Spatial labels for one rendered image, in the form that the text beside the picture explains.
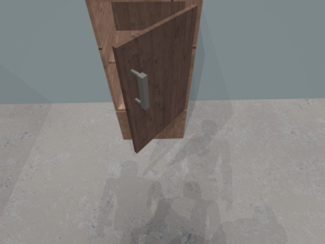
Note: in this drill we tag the handle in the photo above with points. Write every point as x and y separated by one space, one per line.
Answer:
143 89

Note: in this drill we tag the cupboard door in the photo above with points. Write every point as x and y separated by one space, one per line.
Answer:
162 52

